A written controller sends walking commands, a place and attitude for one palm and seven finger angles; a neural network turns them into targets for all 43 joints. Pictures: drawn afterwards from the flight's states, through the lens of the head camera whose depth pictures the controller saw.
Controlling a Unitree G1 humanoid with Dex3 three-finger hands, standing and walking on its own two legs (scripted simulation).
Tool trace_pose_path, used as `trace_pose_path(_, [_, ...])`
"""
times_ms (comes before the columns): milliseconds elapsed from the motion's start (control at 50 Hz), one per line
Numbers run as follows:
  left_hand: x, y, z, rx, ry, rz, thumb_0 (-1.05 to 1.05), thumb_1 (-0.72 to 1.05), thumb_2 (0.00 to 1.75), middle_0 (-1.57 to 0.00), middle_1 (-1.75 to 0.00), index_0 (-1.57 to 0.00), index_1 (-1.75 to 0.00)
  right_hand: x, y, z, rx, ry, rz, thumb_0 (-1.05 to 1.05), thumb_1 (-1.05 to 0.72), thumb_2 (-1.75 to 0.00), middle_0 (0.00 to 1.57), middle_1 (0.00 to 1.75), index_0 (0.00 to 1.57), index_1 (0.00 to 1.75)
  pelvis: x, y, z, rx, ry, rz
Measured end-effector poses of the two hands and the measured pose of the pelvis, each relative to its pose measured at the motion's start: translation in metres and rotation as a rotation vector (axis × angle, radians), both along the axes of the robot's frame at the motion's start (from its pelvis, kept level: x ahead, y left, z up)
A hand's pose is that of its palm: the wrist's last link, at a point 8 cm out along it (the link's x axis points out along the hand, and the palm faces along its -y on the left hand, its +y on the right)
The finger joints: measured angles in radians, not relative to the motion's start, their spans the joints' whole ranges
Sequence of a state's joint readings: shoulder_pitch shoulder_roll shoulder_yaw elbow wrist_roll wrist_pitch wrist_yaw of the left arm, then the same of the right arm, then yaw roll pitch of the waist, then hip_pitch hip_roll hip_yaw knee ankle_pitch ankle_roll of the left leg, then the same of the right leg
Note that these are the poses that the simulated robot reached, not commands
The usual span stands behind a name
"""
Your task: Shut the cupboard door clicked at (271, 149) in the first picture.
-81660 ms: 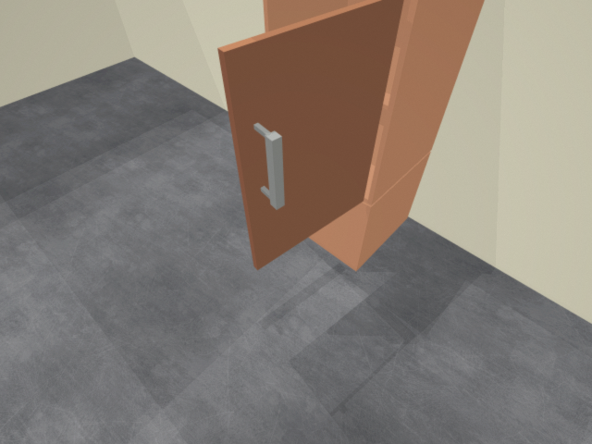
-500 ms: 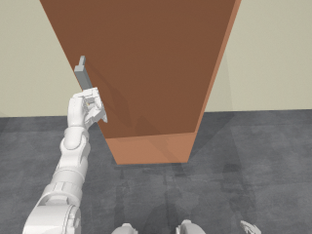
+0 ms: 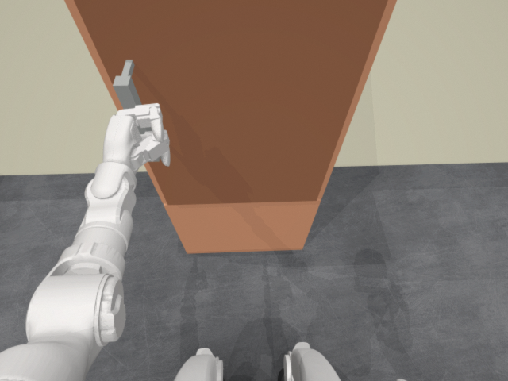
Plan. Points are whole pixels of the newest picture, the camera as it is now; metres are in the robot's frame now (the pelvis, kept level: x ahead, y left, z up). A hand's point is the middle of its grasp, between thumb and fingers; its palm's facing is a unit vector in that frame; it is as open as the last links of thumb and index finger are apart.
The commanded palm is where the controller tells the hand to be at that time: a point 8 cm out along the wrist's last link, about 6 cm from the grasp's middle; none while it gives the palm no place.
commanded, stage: push the door shut along its arc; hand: left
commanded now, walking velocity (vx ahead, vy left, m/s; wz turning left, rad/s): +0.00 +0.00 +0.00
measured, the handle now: (142, 115) +0.54 +0.18 +0.08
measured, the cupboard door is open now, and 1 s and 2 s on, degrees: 0 0 0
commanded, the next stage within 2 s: pull the fist back off the door in 0.44 s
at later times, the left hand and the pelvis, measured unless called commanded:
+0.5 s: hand (161, 143) +0.46 +0.14 +0.09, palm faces -0.17 -0.99 -0.03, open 3.2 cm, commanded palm +0.51 +0.17 +0.09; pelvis -0.05 +0.01 -0.02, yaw +1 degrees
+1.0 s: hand (172, 139) +0.47 +0.12 +0.09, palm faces +0.06 -1.00 -0.01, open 3.2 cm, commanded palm +0.44 +0.17 +0.09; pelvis -0.04 +0.01 -0.02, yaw +0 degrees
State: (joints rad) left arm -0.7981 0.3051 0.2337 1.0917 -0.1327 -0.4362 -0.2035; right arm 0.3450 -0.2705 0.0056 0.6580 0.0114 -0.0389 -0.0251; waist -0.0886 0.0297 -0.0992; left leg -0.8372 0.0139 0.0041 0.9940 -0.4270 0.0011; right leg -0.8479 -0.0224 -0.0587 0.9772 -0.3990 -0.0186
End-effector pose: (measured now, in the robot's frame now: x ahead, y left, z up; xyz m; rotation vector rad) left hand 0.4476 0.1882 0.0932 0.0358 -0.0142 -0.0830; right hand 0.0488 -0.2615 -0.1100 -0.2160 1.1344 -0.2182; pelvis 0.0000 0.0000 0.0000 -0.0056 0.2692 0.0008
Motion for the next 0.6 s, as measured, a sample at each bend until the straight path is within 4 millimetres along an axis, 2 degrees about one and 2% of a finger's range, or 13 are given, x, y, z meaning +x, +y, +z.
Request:
trace_pose_path(180, [0.002,0.003,0.001,-0.002,0.007,-0.047,0.02,0.90,0.90,-1.41,-1.50,-1.37,-1.50,-0.028,-0.002,-0.003,-0.031,0.028,-0.005,0.00,-0.90,-0.90,0.21,0.30,0.21,0.30,-0.018,0.002,-0.009,-0.014,0.014,0.017])
trace_pose_path(380, [0.002,0.005,0.001,-0.003,0.012,-0.075,0.02,0.90,0.90,-1.39,-1.50,-1.36,-1.50,-0.052,-0.002,-0.004,-0.070,-0.015,-0.008,0.00,-0.90,-0.90,0.21,0.30,0.21,0.30,-0.039,0.006,-0.020,-0.024,0.029,0.017])
trace_pose_path(560, [0.002,0.005,0.001,-0.004,0.016,-0.085,0.02,0.90,0.90,-1.37,-1.50,-1.35,-1.50,-0.071,0.005,-0.006,-0.079,-0.015,-0.013,0.00,-0.90,-0.90,0.21,0.30,0.21,0.30,-0.048,0.013,-0.025,-0.028,0.036,0.017])
trace_pose_path(600, [0.001,0.002,0.000,-0.024,0.013,-0.043,0.02,0.90,0.90,-1.38,-1.50,-1.37,-1.50,-0.074,0.007,-0.007,-0.079,-0.009,-0.006,0.00,-0.90,-0.90,0.21,0.30,0.21,0.30,-0.049,0.014,-0.026,-0.028,0.040,0.018])
